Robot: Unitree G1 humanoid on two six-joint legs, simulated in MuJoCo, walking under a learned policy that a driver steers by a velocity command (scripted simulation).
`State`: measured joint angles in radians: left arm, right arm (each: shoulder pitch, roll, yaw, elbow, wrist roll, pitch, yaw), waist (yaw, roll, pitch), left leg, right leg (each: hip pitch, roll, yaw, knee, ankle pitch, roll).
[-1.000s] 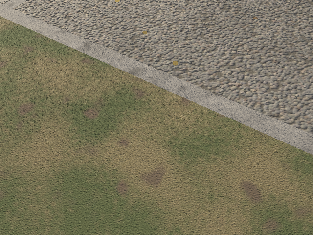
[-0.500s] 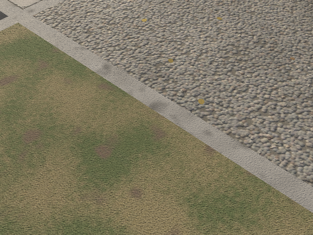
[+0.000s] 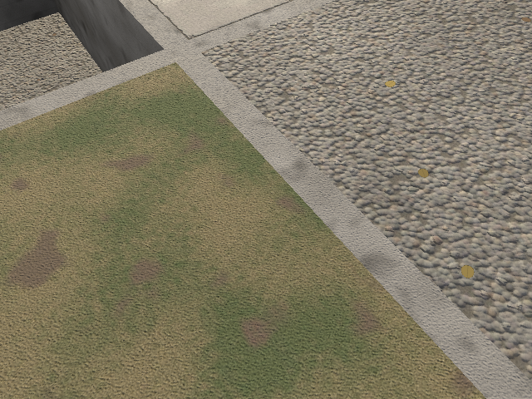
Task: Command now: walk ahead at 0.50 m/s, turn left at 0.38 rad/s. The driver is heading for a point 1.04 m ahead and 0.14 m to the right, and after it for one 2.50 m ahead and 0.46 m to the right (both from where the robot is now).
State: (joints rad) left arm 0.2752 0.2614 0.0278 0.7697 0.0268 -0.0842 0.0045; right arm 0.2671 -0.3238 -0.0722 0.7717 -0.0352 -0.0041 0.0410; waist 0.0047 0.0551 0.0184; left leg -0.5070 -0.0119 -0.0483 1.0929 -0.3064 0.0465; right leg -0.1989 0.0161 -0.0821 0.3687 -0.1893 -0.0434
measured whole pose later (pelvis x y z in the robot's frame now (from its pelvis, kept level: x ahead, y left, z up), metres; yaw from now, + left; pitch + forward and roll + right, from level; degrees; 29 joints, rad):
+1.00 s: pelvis +0.51 -0.02 -0.01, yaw -17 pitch +0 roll +0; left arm 0.25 0.28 0.08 0.86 0.00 -0.02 -0.01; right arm 0.22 -0.24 -0.03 0.82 -0.03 -0.06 0.00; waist 0.00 0.02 0.07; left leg -0.46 0.08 0.00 1.19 -0.34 -0.01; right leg -0.26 0.14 -0.04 0.44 -0.18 -0.14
